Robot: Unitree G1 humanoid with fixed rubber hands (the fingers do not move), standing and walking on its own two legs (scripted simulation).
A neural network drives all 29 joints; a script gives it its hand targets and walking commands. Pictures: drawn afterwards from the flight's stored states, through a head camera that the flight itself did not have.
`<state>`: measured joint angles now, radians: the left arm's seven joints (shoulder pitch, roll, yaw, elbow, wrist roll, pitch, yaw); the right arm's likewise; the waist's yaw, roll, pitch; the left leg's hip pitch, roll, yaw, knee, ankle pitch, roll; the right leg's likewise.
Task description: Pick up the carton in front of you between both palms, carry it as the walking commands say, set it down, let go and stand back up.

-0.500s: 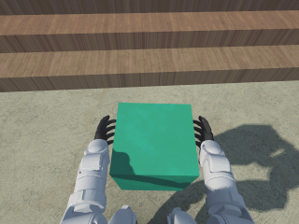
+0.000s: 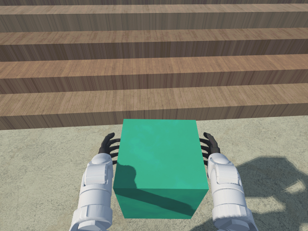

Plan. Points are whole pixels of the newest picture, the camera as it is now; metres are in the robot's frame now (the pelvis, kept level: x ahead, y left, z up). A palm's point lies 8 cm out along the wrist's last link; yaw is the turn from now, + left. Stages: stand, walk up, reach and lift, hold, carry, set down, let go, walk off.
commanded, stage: reach and lift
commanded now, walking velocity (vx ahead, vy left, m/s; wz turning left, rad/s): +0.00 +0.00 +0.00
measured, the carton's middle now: (158, 171) +0.30 +0.00 -0.04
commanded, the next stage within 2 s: hold in 0.82 s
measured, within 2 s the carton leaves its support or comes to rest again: neither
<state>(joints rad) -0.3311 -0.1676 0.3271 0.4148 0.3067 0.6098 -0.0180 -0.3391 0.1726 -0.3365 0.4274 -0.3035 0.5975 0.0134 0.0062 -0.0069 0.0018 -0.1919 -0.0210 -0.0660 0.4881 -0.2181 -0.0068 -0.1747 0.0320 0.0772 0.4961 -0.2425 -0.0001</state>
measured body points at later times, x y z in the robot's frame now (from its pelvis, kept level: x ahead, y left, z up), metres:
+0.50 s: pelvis +0.01 +0.00 +0.01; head -0.01 +0.01 +0.46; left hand +0.32 +0.16 +0.03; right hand +0.32 -0.15 +0.03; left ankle +0.03 +0.13 -0.74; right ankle +0.02 -0.12 -0.74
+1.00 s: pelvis +0.02 +0.00 +0.01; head -0.03 +0.00 +0.46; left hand +0.31 +0.15 +0.05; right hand +0.31 -0.15 +0.05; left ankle +0.03 +0.13 -0.74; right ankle +0.02 -0.12 -0.74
